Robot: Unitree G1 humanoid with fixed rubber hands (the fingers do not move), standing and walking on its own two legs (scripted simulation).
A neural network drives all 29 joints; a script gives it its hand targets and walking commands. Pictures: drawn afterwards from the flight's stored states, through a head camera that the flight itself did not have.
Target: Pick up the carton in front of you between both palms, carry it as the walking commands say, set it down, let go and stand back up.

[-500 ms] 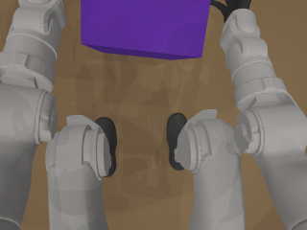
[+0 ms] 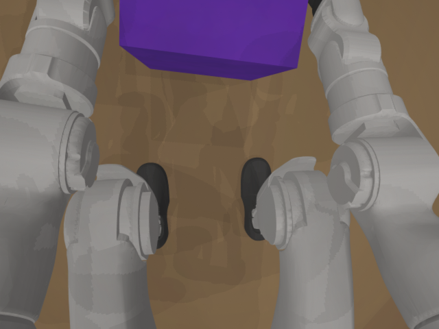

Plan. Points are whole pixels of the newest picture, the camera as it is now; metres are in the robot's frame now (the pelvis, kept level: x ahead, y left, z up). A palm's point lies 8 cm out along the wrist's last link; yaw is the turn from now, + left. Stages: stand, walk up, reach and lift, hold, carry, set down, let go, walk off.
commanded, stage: reach and lift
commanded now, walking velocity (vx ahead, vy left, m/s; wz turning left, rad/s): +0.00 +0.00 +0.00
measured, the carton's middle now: out of the picture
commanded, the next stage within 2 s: none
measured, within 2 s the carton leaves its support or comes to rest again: leaves its support in 0.10 s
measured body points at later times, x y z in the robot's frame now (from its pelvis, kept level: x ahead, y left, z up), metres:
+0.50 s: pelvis +0.00 -0.01 +0.08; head +0.27 +0.02 +0.44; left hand +0.52 +0.17 +0.01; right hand +0.51 -0.13 +0.01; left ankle +0.11 +0.12 -0.33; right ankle +0.12 -0.14 -0.33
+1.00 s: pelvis +0.03 -0.01 +0.20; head +0.23 +0.01 +0.60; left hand +0.48 +0.17 +0.15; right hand +0.48 -0.14 +0.15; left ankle +0.11 +0.12 -0.33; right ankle +0.12 -0.14 -0.33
